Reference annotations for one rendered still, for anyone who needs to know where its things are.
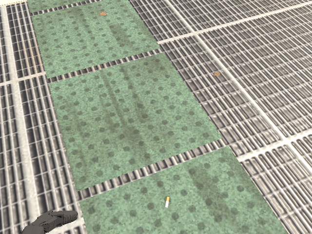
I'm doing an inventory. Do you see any robot left hand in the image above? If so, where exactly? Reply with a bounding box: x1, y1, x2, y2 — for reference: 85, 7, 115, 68
20, 210, 78, 234

